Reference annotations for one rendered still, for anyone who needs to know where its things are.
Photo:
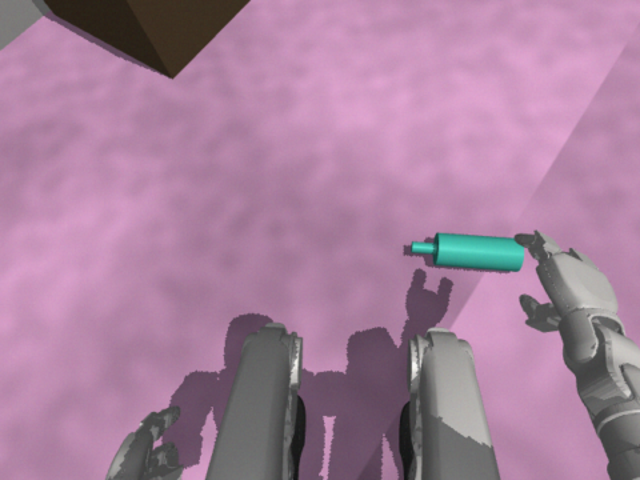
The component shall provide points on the bottle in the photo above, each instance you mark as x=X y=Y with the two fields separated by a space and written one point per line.
x=471 y=251

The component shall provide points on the right robot arm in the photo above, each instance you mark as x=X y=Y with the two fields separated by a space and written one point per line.
x=606 y=365

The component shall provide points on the left robot hand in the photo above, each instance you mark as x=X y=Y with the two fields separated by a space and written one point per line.
x=136 y=459

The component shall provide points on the left robot foot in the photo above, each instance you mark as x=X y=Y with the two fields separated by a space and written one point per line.
x=298 y=439

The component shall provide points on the right robot hand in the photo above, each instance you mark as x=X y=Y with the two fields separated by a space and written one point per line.
x=571 y=280

